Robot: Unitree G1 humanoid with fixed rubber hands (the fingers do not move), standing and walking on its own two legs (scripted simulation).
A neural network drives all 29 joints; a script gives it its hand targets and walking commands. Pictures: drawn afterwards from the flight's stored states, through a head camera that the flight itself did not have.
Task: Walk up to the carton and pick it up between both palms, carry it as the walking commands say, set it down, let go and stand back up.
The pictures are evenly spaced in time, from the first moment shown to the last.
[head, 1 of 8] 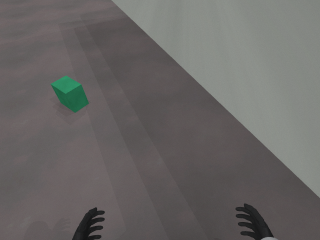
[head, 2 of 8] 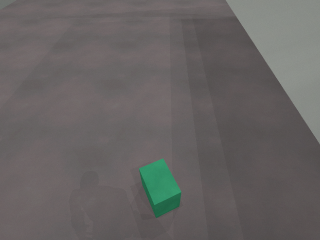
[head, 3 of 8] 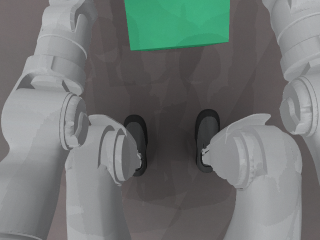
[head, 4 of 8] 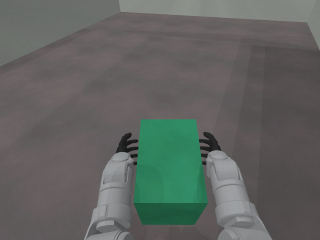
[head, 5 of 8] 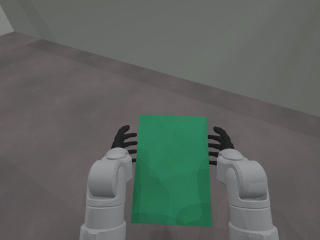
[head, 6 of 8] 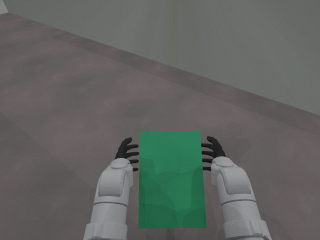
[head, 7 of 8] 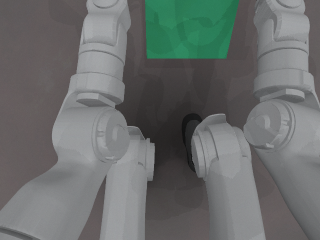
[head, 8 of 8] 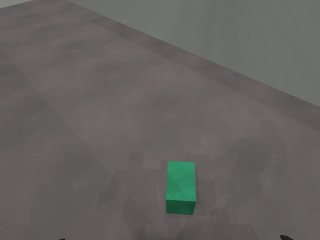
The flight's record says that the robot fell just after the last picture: no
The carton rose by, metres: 0.68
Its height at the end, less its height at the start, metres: +0.00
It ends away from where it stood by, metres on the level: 2.05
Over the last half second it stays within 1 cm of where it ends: yes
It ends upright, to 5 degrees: yes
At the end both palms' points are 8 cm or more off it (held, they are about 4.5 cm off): yes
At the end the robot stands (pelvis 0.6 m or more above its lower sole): yes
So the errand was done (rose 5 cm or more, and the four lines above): yes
